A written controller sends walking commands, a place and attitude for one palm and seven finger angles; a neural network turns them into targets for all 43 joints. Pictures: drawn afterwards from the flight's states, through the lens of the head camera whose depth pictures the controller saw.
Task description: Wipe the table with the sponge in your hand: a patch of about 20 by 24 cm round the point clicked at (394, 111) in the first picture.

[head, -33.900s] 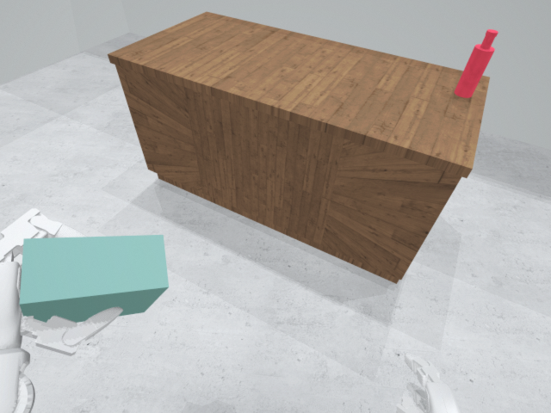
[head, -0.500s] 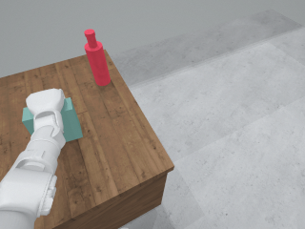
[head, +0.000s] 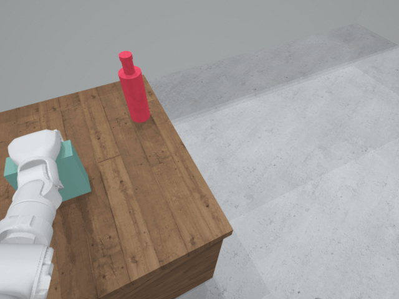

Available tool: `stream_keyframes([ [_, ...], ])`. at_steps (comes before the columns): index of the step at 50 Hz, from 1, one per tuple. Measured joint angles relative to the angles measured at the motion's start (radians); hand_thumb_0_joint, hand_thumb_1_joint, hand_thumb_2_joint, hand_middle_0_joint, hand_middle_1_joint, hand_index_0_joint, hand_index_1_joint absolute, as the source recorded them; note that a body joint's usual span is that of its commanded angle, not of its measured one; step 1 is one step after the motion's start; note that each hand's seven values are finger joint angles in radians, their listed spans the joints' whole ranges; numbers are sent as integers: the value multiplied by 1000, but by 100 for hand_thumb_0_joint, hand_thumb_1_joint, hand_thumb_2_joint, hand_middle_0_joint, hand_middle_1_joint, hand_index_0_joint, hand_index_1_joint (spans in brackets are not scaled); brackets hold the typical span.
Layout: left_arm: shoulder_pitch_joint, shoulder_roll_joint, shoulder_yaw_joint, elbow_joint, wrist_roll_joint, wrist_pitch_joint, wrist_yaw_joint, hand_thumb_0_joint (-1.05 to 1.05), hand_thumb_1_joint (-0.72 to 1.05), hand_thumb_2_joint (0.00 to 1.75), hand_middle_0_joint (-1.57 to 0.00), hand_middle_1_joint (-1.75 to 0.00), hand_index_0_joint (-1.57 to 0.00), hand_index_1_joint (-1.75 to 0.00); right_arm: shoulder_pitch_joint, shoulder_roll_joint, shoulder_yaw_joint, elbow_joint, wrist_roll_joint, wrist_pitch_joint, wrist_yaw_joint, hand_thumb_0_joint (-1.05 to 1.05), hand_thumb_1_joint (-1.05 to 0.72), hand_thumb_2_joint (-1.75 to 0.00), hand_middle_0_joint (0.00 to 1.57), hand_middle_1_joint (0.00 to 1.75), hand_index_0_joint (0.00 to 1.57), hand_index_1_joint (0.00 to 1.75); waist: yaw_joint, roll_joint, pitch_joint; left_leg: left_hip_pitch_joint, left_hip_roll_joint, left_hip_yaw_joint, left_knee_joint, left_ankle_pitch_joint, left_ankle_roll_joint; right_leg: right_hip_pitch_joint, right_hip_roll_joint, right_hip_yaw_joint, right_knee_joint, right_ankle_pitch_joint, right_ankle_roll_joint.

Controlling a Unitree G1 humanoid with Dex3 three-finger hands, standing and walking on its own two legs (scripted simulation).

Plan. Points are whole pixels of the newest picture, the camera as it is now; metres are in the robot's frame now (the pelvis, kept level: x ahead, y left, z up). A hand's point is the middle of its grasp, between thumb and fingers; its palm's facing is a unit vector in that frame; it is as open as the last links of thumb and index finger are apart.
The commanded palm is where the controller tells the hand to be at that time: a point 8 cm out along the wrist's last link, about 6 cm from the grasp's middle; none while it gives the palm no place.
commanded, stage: slide back across to the first lane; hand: left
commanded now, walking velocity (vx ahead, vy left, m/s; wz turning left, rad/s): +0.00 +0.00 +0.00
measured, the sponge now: (55, 181) +0.37 +0.34 -0.02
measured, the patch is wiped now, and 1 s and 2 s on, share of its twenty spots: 1.00 1.00 1.00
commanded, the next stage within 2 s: wipe back along the first lane in 0.12 s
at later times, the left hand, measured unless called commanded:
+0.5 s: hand (33, 181) +0.35 +0.36 +0.03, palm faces -0.07 -0.04 -1.00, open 10.1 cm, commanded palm +0.32 +0.34 +0.07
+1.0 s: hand (38, 196) +0.31 +0.34 +0.02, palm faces -0.05 -0.02 -1.00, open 10.2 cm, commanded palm +0.27 +0.31 +0.05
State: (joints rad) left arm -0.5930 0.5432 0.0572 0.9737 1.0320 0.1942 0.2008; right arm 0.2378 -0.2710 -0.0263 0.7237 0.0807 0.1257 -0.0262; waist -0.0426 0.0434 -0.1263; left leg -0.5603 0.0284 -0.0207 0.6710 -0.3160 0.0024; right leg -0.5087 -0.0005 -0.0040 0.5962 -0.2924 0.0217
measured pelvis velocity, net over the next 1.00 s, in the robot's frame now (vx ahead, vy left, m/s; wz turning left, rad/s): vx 0.01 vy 0.01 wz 0.03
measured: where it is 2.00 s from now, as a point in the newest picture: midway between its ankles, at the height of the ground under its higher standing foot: outside the picture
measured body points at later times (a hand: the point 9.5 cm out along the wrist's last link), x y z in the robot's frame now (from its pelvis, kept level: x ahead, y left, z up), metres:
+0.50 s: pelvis +0.02 +0.01 +0.00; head +0.05 +0.01 +0.45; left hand +0.35 +0.36 +0.08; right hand +0.16 -0.25 -0.11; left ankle +0.00 +0.12 -0.72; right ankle -0.01 -0.14 -0.72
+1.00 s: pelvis +0.01 +0.01 +0.00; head +0.03 +0.01 +0.45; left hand +0.31 +0.33 +0.08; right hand +0.18 -0.23 -0.11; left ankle +0.00 +0.12 -0.72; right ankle -0.01 -0.14 -0.72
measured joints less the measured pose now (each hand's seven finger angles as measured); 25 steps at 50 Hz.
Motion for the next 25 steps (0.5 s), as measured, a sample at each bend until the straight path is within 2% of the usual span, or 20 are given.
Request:
stream_keyframes([
  [7,49,24,23,-58,14,-61,-29,1,-53,109,-71,-135,-73,-136,-23,-6,-7,-8,-3,5,-5,1,-90,-90,20,30,20,30,15,-8,8,22,-2,-8,-7,-10,1,30,-2,-8,-17,-7,0],
  [13,105,36,57,-112,12,-88,-33,1,-53,109,-71,-135,-73,-136,-40,-7,-15,-17,-9,10,0,1,-90,-90,20,30,20,30,24,-4,8,30,-2,-4,-10,-18,5,40,-2,-5,-29,-9,2],
  [21,245,-7,34,-276,-36,-33,-5,0,-52,109,-70,-137,-72,-137,-46,-3,-22,-27,-4,16,14,1,-90,-90,20,30,20,30,44,8,0,55,-8,0,-12,-26,14,72,-8,-2,-44,-10,12],
  [25,270,-32,-2,-338,-34,9,-1,0,-51,109,-69,-138,-71,-139,-59,4,-16,-31,-3,16,16,1,-90,-90,20,30,20,30,52,3,8,65,-16,-7,-8,-25,17,85,-15,-10,-39,-13,9],
])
